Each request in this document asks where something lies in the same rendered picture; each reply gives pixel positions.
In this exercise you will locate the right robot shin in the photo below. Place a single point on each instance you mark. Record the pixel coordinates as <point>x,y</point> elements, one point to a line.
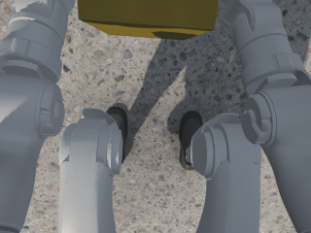
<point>222,118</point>

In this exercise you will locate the robot right forearm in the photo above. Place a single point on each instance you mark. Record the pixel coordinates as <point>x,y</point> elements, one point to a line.
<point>263,46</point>

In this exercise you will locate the robot left upper arm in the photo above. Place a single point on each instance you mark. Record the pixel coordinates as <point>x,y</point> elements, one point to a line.
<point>31,110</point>

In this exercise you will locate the robot left forearm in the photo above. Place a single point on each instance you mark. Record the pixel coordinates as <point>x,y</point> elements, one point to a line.
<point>35,38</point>

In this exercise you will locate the robot right upper arm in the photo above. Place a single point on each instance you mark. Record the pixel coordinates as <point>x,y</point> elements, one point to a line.
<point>279,120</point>

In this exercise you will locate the robot right foot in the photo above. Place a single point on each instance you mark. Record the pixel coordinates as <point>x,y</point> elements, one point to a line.
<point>191,121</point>

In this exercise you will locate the carton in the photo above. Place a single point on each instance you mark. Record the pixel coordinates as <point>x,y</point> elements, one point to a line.
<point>160,19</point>

